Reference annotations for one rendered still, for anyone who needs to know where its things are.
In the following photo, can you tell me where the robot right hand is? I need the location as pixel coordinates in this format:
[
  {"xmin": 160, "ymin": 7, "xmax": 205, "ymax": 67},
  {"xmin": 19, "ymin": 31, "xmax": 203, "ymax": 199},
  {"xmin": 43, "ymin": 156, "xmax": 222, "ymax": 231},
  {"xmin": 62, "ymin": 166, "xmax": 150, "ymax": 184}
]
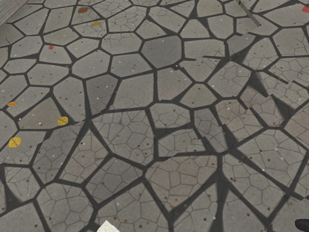
[{"xmin": 295, "ymin": 218, "xmax": 309, "ymax": 232}]

